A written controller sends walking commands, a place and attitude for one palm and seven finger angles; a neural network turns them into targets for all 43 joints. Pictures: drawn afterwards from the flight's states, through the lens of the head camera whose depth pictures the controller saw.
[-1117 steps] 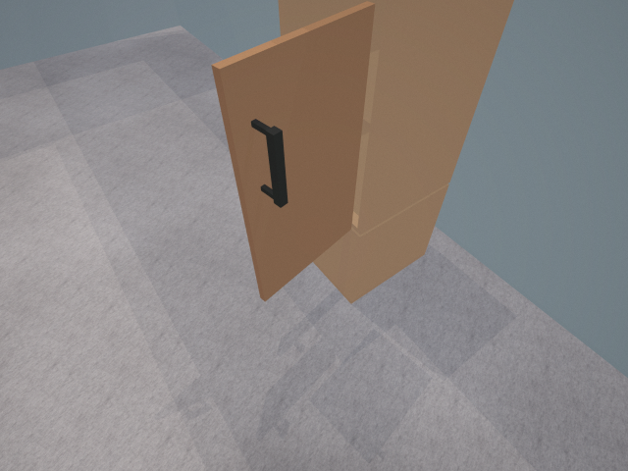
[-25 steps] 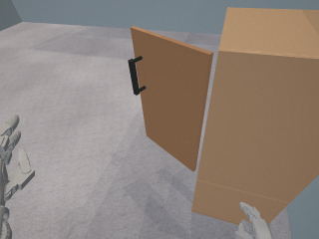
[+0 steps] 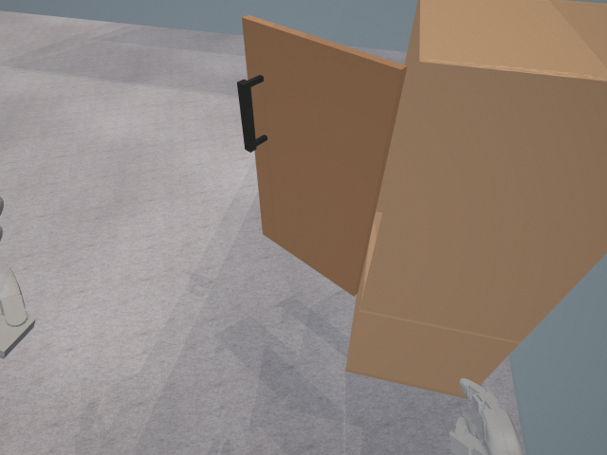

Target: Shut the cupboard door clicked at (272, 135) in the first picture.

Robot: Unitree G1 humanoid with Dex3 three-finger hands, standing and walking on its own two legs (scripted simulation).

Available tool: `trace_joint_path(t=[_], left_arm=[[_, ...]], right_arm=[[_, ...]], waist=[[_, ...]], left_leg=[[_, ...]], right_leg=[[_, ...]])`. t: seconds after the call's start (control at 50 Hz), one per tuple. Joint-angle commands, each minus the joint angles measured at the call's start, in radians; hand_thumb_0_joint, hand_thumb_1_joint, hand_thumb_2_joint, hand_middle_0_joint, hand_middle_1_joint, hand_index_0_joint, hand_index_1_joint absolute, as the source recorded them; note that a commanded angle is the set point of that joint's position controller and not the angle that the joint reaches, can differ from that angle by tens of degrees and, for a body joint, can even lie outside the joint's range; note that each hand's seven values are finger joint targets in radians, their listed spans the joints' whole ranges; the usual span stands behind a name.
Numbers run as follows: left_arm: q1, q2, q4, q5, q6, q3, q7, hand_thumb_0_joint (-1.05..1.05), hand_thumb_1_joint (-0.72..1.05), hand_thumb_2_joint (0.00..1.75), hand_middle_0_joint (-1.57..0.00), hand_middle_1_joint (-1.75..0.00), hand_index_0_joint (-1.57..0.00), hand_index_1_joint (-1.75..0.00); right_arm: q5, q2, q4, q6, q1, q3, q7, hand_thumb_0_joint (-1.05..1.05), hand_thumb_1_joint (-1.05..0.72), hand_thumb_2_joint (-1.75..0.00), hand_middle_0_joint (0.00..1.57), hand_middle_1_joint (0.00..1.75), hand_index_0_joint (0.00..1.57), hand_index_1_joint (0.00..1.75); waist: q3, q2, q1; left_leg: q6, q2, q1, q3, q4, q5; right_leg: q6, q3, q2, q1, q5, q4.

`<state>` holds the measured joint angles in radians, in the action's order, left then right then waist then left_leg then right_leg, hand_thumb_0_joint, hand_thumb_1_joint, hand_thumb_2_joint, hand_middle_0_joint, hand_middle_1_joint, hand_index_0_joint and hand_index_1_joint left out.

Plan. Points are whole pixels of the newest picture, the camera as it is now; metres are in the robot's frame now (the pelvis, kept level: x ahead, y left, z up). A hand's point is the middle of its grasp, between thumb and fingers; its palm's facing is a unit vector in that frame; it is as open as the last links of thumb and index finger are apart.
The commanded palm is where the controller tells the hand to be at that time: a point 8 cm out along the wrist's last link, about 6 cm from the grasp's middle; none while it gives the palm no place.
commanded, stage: step back with the hand held close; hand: left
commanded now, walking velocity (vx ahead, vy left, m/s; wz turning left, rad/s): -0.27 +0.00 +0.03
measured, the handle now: (254, 114) +0.74 +0.14 +0.08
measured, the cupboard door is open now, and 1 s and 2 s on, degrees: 62 62 62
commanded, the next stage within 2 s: stop stepping back and stand still in 0.66 s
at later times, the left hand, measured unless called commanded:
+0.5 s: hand out of the picture +0.10 +0.28 +0.18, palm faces +0.51 -0.73 -0.45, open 7.4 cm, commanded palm +0.02 +0.31 +0.19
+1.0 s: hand out of the picture +0.01 +0.24 +0.18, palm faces +0.38 -0.82 -0.43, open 7.4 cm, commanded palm -0.07 +0.28 +0.19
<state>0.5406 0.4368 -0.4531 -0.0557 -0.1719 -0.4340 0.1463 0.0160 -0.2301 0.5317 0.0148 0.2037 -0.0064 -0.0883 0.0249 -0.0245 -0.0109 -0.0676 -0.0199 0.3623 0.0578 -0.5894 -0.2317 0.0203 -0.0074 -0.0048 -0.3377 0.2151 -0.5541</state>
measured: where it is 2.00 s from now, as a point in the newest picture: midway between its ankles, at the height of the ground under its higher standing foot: outside the picture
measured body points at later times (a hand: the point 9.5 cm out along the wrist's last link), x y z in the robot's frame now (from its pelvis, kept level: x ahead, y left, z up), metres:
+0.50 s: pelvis -0.09 +0.00 -0.01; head -0.08 +0.01 +0.44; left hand +0.07 +0.31 +0.20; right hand +0.08 -0.24 -0.09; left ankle +0.05 +0.08 -0.72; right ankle +0.01 -0.13 -0.71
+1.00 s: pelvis -0.21 -0.02 +0.00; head -0.23 -0.01 +0.45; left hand -0.02 +0.28 +0.21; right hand -0.05 -0.27 -0.06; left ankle -0.07 +0.09 -0.72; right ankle -0.25 -0.14 -0.73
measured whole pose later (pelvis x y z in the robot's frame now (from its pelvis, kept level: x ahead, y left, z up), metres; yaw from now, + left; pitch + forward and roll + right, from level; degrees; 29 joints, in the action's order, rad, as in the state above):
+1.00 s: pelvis -0.21 -0.02 +0.00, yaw +0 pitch +0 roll -2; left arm 0.53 0.46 -0.44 -0.08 -0.17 -0.42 0.14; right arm 0.01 -0.20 0.57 -0.07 0.22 -0.01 -0.08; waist 0.07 -0.02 -0.09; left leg 0.00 0.05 0.46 0.06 -0.51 -0.18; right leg -0.03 0.00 0.04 -0.17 0.40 -0.52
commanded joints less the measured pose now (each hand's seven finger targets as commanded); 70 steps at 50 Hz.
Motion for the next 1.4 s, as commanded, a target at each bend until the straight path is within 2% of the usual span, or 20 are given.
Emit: trace_joint_path(t=[0.0,0.14,0.28,0.38,0.44,0.5,0.62,0.7,0.74,0.8,0.9,0.94,0.98,1.04,1.1,1.16,1.22,1.3,1.34,1.38], left_arm=[[-0.084,0.144,-0.16,0.03,-0.078,-0.12,0.022,0.0,0.9,0.9,-0.2,-0.3,-0.2,-0.3],[-0.162,0.188,-0.272,0.051,-0.117,-0.145,0.037,0.0,0.9,0.9,-0.2,-0.3,-0.2,-0.3],[-0.078,0.183,-0.25,0.023,-0.135,-0.14,0.055,0.0,0.9,0.9,-0.2,-0.3,-0.2,-0.3],[-0.069,0.178,-0.237,0.016,-0.138,-0.138,0.065,0.0,0.9,0.9,-0.2,-0.3,-0.2,-0.3],[-0.082,0.185,-0.242,0.031,-0.143,-0.177,0.062,0.0,0.9,0.9,-0.2,-0.3,-0.2,-0.3],[-0.085,0.207,-0.322,0.013,-0.155,-0.203,0.044,0.0,0.9,0.9,-0.2,-0.3,-0.2,-0.3],[-0.05,0.165,-0.29,-0.031,-0.156,-0.147,0.017,0.0,0.9,0.9,-0.2,-0.3,-0.2,-0.3],[-0.245,0.233,-0.316,-0.003,-0.186,-0.124,0.038,0.0,0.9,0.9,-0.2,-0.3,-0.2,-0.3],[-0.322,0.251,-0.353,0.009,-0.174,-0.119,0.036,0.0,0.9,0.9,-0.2,-0.3,-0.2,-0.3],[-0.205,0.181,-0.26,0.0,-0.095,-0.093,0.027,0.0,0.9,0.9,-0.2,-0.3,-0.2,-0.3],[0.019,0.16,-0.138,-0.025,-0.051,-0.129,0.014,0.0,0.9,0.9,-0.2,-0.3,-0.2,-0.3],[0.068,0.195,-0.176,-0.029,-0.044,-0.159,0.016,0.0,0.9,0.9,-0.2,-0.3,-0.2,-0.3],[0.068,0.213,-0.242,-0.028,-0.049,-0.156,0.022,0.0,0.9,0.9,-0.2,-0.3,-0.2,-0.3],[-0.045,0.235,-0.33,-0.006,-0.074,-0.161,0.051,0.0,0.9,0.9,-0.2,-0.3,-0.2,-0.3],[-0.206,0.161,-0.231,0.024,-0.075,-0.07,0.067,0.0,0.9,0.9,-0.2,-0.3,-0.2,-0.3],[-0.278,0.155,-0.25,0.038,-0.084,-0.057,0.073,0.0,0.9,0.9,-0.2,-0.3,-0.2,-0.3],[-0.168,0.158,-0.2,0.032,-0.069,-0.086,0.055,0.0,0.9,0.9,-0.2,-0.3,-0.2,-0.3],[0.0,0.153,-0.271,0.019,-0.062,-0.094,0.042,0.0,0.9,0.9,-0.2,-0.3,-0.2,-0.3],[0.086,0.188,-0.256,0.022,-0.052,-0.135,0.043,0.0,0.9,0.9,-0.2,-0.3,-0.2,-0.3],[0.018,0.221,-0.297,0.014,-0.053,-0.155,0.043,0.0,0.9,0.9,-0.2,-0.3,-0.2,-0.3]], right_arm=[[0.0,-0.15,-0.141,-0.064,-0.086,0.058,-0.02,0.0,-0.9,-0.9,0.2,0.3,0.2,0.3],[-0.016,-0.153,-0.125,-0.114,-0.078,0.06,-0.019,0.0,-0.9,-0.9,0.2,0.3,0.2,0.3],[-0.018,-0.111,-0.079,-0.118,-0.041,0.058,0.006,0.0,-0.9,-0.9,0.2,0.3,0.2,0.3],[-0.009,-0.124,-0.081,-0.118,-0.048,0.058,-0.004,0.0,-0.9,-0.9,0.2,0.3,0.2,0.3],[-0.01,-0.14,-0.098,-0.139,-0.095,0.064,-0.018,0.0,-0.9,-0.9,0.2,0.3,0.2,0.3],[-0.016,-0.127,-0.077,-0.17,-0.086,0.087,-0.004,0.0,-0.9,-0.9,0.2,0.3,0.2,0.3],[-0.025,-0.101,-0.031,-0.19,-0.091,0.062,0.02,0.0,-0.9,-0.9,0.2,0.3,0.2,0.3],[-0.023,-0.056,0.021,-0.19,-0.085,0.054,0.01,0.0,-0.9,-0.9,0.2,0.3,0.2,0.3],[-0.004,-0.068,-0.001,-0.201,-0.137,0.064,-0.013,0.0,-0.9,-0.9,0.2,0.3,0.2,0.3],[0.0,-0.089,-0.028,-0.167,-0.103,0.051,-0.019,0.0,-0.9,-0.9,0.2,0.3,0.2,0.3],[0.003,-0.09,-0.093,-0.126,-0.1,0.037,-0.001,0.0,-0.9,-0.9,0.2,0.3,0.2,0.3],[-0.001,-0.096,-0.111,-0.108,-0.099,0.047,0.001,0.0,-0.9,-0.9,0.2,0.3,0.2,0.3],[-0.007,-0.076,-0.106,-0.097,-0.083,0.049,-0.003,0.0,-0.9,-0.9,0.2,0.3,0.2,0.3],[-0.016,-0.091,-0.063,-0.117,-0.056,0.048,0.0,0.0,-0.9,-0.9,0.2,0.3,0.2,0.3],[-0.025,-0.107,-0.018,-0.149,-0.029,0.049,-0.013,0.0,-0.9,-0.9,0.2,0.3,0.2,0.3],[-0.014,-0.148,-0.037,-0.192,-0.028,0.056,-0.031,0.0,-0.9,-0.9,0.2,0.3,0.2,0.3],[-0.026,-0.108,-0.019,-0.199,-0.043,0.046,-0.014,0.0,-0.9,-0.9,0.2,0.3,0.2,0.3],[-0.025,-0.088,-0.041,-0.184,-0.07,0.044,0.014,0.0,-0.9,-0.9,0.2,0.3,0.2,0.3],[-0.027,-0.077,-0.049,-0.161,-0.069,0.043,0.02,0.0,-0.9,-0.9,0.2,0.3,0.2,0.3],[-0.034,-0.076,-0.044,-0.125,-0.068,0.048,0.025,0.0,-0.9,-0.9,0.2,0.3,0.2,0.3]], waist=[[0.009,-0.082,0.005],[0.022,-0.082,0.002],[0.055,0.079,-0.012],[0.047,-0.007,-0.019],[0.067,-0.26,0.011],[0.159,-0.156,0.011],[0.117,-0.217,0.009],[0.129,0.166,-0.001],[0.203,0.204,-0.011],[0.22,-0.098,-0.009],[0.021,-0.128,-0.003],[0.035,-0.065,-0.005],[0.011,0.143,-0.015],[0.006,0.185,-0.013],[-0.04,-0.029,-0.04],[-0.102,-0.348,-0.022],[-0.032,-0.286,-0.002],[0.061,-0.182,0.012],[0.068,-0.059,0.013],[-0.018,0.223,0.016]], left_leg=[[-0.041,0.184,0.45,-0.218,0.307,-0.482],[-0.029,0.141,0.379,-0.211,0.213,-0.515],[0.043,0.058,0.09,-0.124,-0.059,-0.285],[0.004,0.128,0.144,-0.209,0.128,-0.353],[-0.084,0.339,0.504,-0.416,0.432,-0.577],[-0.053,0.347,0.267,-0.319,0.371,-0.37],[0.076,0.314,0.064,-0.175,0.385,-0.336],[0.13,0.12,-0.241,0.0,-0.152,-0.043],[0.099,0.084,-0.211,-0.006,-0.093,0.097],[0.045,0.153,-0.316,-0.057,0.053,0.521],[0.085,0.148,-0.034,-0.142,0.318,-0.355],[0.112,0.087,-0.013,-0.088,0.248,-0.361],[0.114,0.028,-0.102,-0.013,-0.075,-0.146],[0.094,0.05,0.028,-0.057,-0.273,-0.058],[0.071,0.072,-0.115,-0.071,0.019,-0.116],[-0.032,0.288,-0.035,-0.517,0.45,-0.578],[0.026,0.269,0.116,-0.442,0.522,-0.626],[0.032,0.194,0.17,-0.207,0.416,-0.488],[0.061,0.096,0.211,-0.091,0.155,-0.393],[0.086,0.014,0.347,-0.039,-0.365,-0.217]], right_leg=[[-0.01,0.062,-0.007,0.349,0.018,-0.072],[-0.037,0.127,-0.03,0.208,0.193,-0.004],[-0.119,0.29,-0.186,-0.118,0.278,0.209],[-0.054,0.144,-0.073,-0.086,0.263,0.081],[0.0,0.014,0.086,0.263,0.123,-0.382],[-0.008,0.018,0.088,0.155,0.233,-0.418],[-0.047,-0.038,0.061,0.107,0.337,0.009],[-0.151,0.348,-0.294,-0.199,-0.119,0.323],[-0.064,0.217,-0.209,-0.029,-0.653,0.114],[-0.002,0.062,-0.046,-0.002,-0.464,-0.025],[-0.064,0.002,0.027,0.016,0.333,0.175],[-0.096,0.022,0.006,0.013,0.454,0.228],[-0.168,0.208,-0.15,-0.175,0.568,0.359],[-0.233,0.296,-0.269,-0.093,0.392,0.359],[-0.106,0.089,-0.141,-0.135,0.4,0.169],[-0.022,-0.023,0.058,-0.126,0.289,-0.234],[-0.034,-0.017,0.071,0.045,0.261,-0.356],[-0.051,-0.106,0.088,0.309,0.228,-0.039],[-0.095,0.027,-0.005,0.337,0.283,0.156],[-0.252,0.568,-0.37,0.166,0.515,0.449]])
